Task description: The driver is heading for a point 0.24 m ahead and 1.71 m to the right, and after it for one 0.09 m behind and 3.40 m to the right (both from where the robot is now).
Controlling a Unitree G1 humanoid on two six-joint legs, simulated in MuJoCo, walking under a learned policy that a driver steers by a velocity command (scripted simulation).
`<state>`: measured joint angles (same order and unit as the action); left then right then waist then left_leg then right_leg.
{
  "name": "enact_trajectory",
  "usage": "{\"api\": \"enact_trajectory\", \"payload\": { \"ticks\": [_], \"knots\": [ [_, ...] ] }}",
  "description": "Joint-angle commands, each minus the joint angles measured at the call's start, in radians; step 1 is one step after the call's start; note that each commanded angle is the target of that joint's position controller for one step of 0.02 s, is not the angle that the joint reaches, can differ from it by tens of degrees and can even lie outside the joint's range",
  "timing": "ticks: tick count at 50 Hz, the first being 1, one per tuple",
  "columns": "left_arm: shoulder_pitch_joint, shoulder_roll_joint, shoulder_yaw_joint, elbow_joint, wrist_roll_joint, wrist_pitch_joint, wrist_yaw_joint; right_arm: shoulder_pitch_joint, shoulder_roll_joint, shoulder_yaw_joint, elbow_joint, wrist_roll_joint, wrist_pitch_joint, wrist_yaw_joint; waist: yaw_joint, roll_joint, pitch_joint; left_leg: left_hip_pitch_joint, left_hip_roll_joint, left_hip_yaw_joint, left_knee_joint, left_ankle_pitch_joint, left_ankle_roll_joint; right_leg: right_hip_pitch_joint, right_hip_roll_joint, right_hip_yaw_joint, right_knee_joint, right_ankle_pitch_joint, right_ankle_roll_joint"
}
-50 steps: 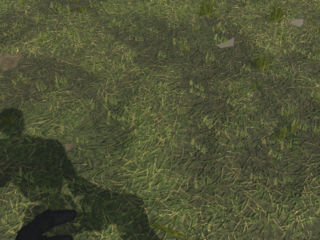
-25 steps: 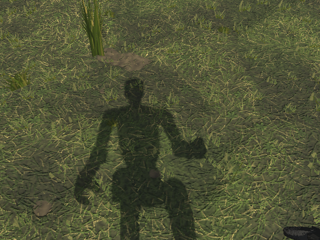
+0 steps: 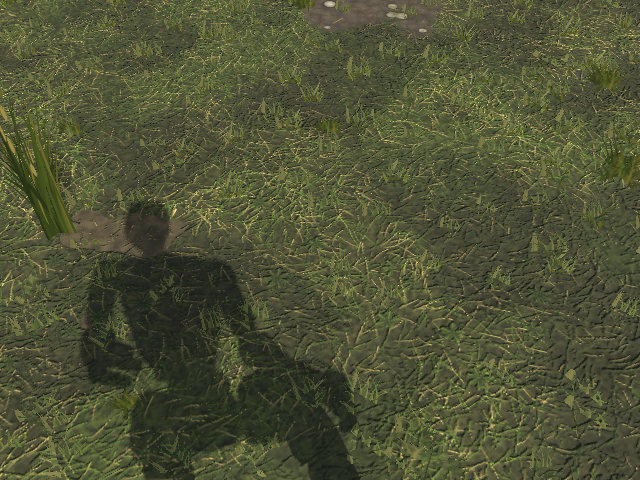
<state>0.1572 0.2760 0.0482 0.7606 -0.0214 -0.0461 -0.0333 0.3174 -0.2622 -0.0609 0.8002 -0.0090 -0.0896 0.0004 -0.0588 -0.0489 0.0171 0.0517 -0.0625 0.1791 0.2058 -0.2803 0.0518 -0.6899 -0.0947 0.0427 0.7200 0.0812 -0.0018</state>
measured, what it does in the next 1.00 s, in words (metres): walks ahead, turning right: right foot, then left foot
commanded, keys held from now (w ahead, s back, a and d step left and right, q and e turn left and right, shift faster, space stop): w+e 1.00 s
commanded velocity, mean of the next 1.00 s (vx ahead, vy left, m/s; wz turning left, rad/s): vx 0.50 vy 0.00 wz -0.56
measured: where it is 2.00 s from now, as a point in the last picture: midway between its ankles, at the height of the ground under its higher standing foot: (521, 296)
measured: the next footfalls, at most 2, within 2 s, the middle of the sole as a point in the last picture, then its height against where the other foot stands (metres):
right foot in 0.14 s outside the picture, level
left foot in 0.62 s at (301, 446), level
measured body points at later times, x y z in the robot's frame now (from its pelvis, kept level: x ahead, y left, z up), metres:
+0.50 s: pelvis +0.29 -0.04 +0.00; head +0.32 -0.06 +0.45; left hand +0.44 +0.22 -0.10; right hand +0.43 -0.34 -0.08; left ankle +0.51 +0.08 -0.69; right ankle +0.22 -0.11 -0.74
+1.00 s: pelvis +0.55 -0.09 +0.00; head +0.57 -0.11 +0.45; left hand +0.86 -0.01 -0.08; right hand +0.40 -0.34 -0.12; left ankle +0.53 +0.04 -0.74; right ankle +0.59 -0.31 -0.68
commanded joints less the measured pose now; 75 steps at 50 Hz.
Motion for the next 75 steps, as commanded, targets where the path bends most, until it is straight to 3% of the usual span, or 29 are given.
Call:
{"api": "enact_trajectory", "payload": {
  "ticks": [1,5,7,8,9,10,11,12,13,16,22,27,30,31,32,33,35,38,48,54,57,58,59,60,61,62,64,68,75],
  "knots": [
    [-0.145,0.039,0.0,-0.123,0.001,-0.017,-0.024,0.017,-0.169,-0.044,-0.03,0.013,0.008,-0.011,-0.028,0.073,0.086,0.024,0.324,-0.048,-0.031,0.499,0.106,-0.061,0.006,-0.043,-0.075,-0.031,-0.029],
    [-0.086,0.084,0.024,-0.156,0.001,-0.008,-0.042,-0.007,-0.217,-0.055,-0.034,0.021,0.044,-0.03,0.042,0.14,-0.007,0.1,0.333,0.002,0.196,1.036,0.066,0.102,0.107,-0.152,-0.086,-0.235,-0.098],
    [0.17,0.173,0.073,-0.107,-0.002,-0.002,-0.025,-0.04,-0.225,-0.053,-0.044,0.026,0.053,-0.04,0.192,0.124,-0.143,-0.036,0.283,0.033,0.561,1.052,0.021,0.48,0.172,-0.143,-0.174,-0.199,-0.168],
    [0.289,0.263,0.099,-0.086,-0.003,0.01,0.0,-0.005,-0.162,-0.029,-0.064,0.0,0.038,-0.039,0.214,-0.034,-0.239,-0.304,0.215,0.03,0.883,0.549,-0.021,0.786,-0.004,0.133,-0.184,-0.141,-0.236],
    [0.234,0.31,0.101,-0.116,-0.005,0.0,0.0,0.064,-0.059,0.006,-0.11,-0.006,0.004,-0.017,0.107,-0.228,-0.358,-0.716,-0.021,-0.133,1.23,-0.286,-0.081,1.087,-0.235,0.732,-0.326,-0.294,-0.455],
    [0.254,0.224,0.079,-0.124,0.001,-0.006,-0.003,-0.044,-0.157,-0.013,-0.119,0.024,-0.035,0.004,0.188,-0.08,-0.385,-0.822,0.038,-0.313,1.263,-0.259,-0.052,1.097,-0.23,0.74,-0.407,-0.364,-0.416],
    [0.22,0.184,0.068,-0.123,0.005,-0.014,-0.001,-0.121,-0.171,-0.014,-0.152,0.053,-0.052,0.012,0.178,-0.028,-0.242,-0.857,0.08,-0.299,1.204,-0.178,-0.031,0.977,-0.196,0.586,-0.417,-0.328,-0.369],
    [0.158,0.166,0.061,-0.128,0.003,-0.019,-0.002,-0.135,-0.151,-0.009,-0.153,0.039,-0.058,0.007,0.121,0.076,-0.134,-0.828,0.123,-0.286,1.098,-0.116,-0.03,0.811,-0.15,0.473,-0.426,-0.216,-0.334],
    [0.104,0.131,0.051,-0.14,0.004,-0.021,0.002,-0.133,-0.162,-0.017,-0.145,0.012,-0.052,0.0,0.087,0.078,-0.094,-0.769,0.155,-0.28,1.007,-0.08,-0.041,0.703,-0.115,0.393,-0.437,-0.116,-0.314],
    [0.066,0.135,0.049,-0.157,0.013,-0.024,0.016,-0.088,-0.14,-0.017,-0.139,-0.006,-0.018,-0.002,0.036,0.031,-0.057,-0.67,0.169,-0.257,0.898,-0.032,-0.09,0.525,-0.068,0.307,-0.487,0.031,-0.318],
    [0.133,0.181,0.063,-0.125,0.0,-0.007,0.045,-0.288,-0.078,0.013,-0.184,-0.002,-0.012,0.003,0.111,-0.025,-0.026,-0.558,0.091,-0.214,0.45,0.318,-0.139,0.392,0.032,0.186,-0.463,-0.076,-0.232],
    [0.182,0.174,0.064,-0.104,-0.007,0.005,0.05,-0.325,-0.141,-0.012,-0.201,0.019,-0.032,0.02,0.112,-0.063,-0.036,-0.496,0.068,-0.268,0.306,0.28,-0.101,0.504,-0.031,0.34,-0.356,-0.219,-0.195],
    [0.156,0.12,0.049,-0.119,0.003,0.007,0.048,-0.14,-0.187,-0.043,-0.161,0.01,-0.046,0.012,0.007,-0.072,-0.107,-0.229,0.101,-0.268,0.251,0.208,-0.025,0.472,0.026,0.335,-0.156,-0.189,-0.132],
    [0.179,0.052,0.024,-0.134,0.019,0.004,0.044,0.003,-0.242,-0.058,-0.151,-0.004,-0.048,0.003,-0.04,0.062,-0.245,0.016,0.279,-0.447,0.248,0.122,0.035,0.358,0.098,0.24,0.134,-0.354,-0.092],
    [0.317,0.013,0.01,-0.17,-0.014,-0.007,0.043,0.067,-0.324,-0.076,-0.116,-0.016,-0.034,0.01,0.032,0.411,-0.326,0.265,0.487,-0.95,0.124,-0.136,0.206,0.008,0.21,0.124,0.447,-0.704,-0.035],
    [0.3,0.126,0.029,-0.137,-0.027,-0.005,0.048,0.038,-0.226,-0.058,-0.131,0.006,-0.031,0.015,0.004,0.29,-0.252,0.217,0.486,-1.009,0.076,-0.369,0.197,-0.109,0.126,0.15,0.578,-0.639,-0.018],
    [0.139,0.168,0.046,-0.156,-0.003,0.007,0.05,-0.049,-0.144,-0.031,-0.144,0.001,-0.019,0.008,-0.009,0.131,-0.081,-0.001,0.392,-0.686,0.068,-0.168,0.124,-0.091,0.06,0.102,0.584,-0.472,-0.009],
    [0.121,0.12,0.047,-0.172,-0.007,0.015,0.035,-0.086,-0.103,-0.018,-0.12,-0.004,-0.02,0.001,0.031,0.174,-0.017,-0.151,0.307,-0.45,0.007,0.068,0.104,-0.007,0.003,0.083,0.487,-0.38,-0.006],
    [-0.076,0.045,0.019,-0.226,-0.001,0.013,0.0,-0.043,-0.184,-0.039,-0.035,0.007,-0.009,-0.008,-0.017,0.11,0.039,-0.094,0.304,-0.121,-0.045,0.35,0.106,-0.022,-0.003,-0.009,0.071,-0.063,0.006],
    [-0.144,0.073,0.031,-0.274,-0.002,0.013,-0.03,-0.005,-0.243,-0.055,0.0,0.034,0.024,-0.011,0.001,0.134,0.042,0.038,0.341,-0.022,0.084,0.733,0.067,0.088,0.068,-0.117,-0.084,-0.209,-0.072],
    [0.193,0.187,0.098,-0.194,-0.001,0.029,-0.011,-0.027,-0.251,-0.055,-0.011,0.042,0.038,-0.025,0.199,0.12,-0.148,-0.105,0.29,0.039,0.564,0.939,0.01,0.587,0.169,-0.136,-0.184,-0.198,-0.17],
    [0.293,0.269,0.116,-0.168,-0.01,0.039,0.013,0.018,-0.143,-0.02,-0.034,-0.009,0.029,-0.02,0.185,-0.093,-0.231,-0.415,0.214,0.029,0.892,0.213,-0.031,0.894,-0.039,0.173,-0.165,-0.126,-0.237],
    [0.244,0.324,0.112,-0.209,-0.008,0.021,0.007,0.05,-0.095,0.007,-0.098,-0.004,-0.004,-0.005,0.109,-0.242,-0.392,-0.759,0.017,-0.159,1.19,-0.331,-0.07,1.125,-0.246,0.771,-0.349,-0.395,-0.448],
    [0.252,0.229,0.089,-0.208,-0.002,0.007,-0.002,-0.079,-0.199,-0.017,-0.11,0.032,-0.035,0.009,0.186,-0.078,-0.355,-0.868,0.077,-0.286,1.219,-0.252,-0.054,1.087,-0.229,0.727,-0.426,-0.457,-0.39],
    [0.219,0.198,0.077,-0.197,0.003,-0.005,-0.001,-0.139,-0.198,-0.015,-0.137,0.053,-0.049,0.014,0.167,-0.052,-0.212,-0.893,0.112,-0.267,1.159,-0.16,-0.036,0.954,-0.195,0.586,-0.435,-0.401,-0.35],
    [0.154,0.177,0.068,-0.2,0.003,-0.011,-0.001,-0.136,-0.18,-0.011,-0.124,0.034,-0.053,0.006,0.111,0.049,-0.128,-0.835,0.153,-0.268,1.069,-0.089,-0.04,0.794,-0.149,0.478,-0.438,-0.283,-0.317],
    [0.071,0.141,0.054,-0.218,0.018,-0.014,0.008,-0.102,-0.186,-0.02,-0.11,0.005,-0.035,0.003,0.046,0.016,-0.077,-0.709,0.191,-0.273,0.959,-0.025,-0.063,0.605,-0.09,0.363,-0.469,-0.115,-0.297],
    [0.089,0.165,0.059,-0.188,0.013,-0.02,0.031,-0.144,-0.136,-0.008,-0.123,-0.011,-0.005,-0.001,0.04,0.017,-0.038,-0.676,0.168,-0.235,0.779,0.079,-0.125,0.461,-0.043,0.256,-0.498,0.019,-0.3],
    [0.194,0.188,0.068,-0.124,-0.005,-0.003,0.049,-0.366,-0.116,0.006,-0.181,0.014,-0.02,0.021,0.127,-0.031,-0.005,-0.542,0.079,-0.249,0.358,0.371,-0.121,0.439,-0.008,0.269,-0.439,-0.195,-0.217]
  ]
}}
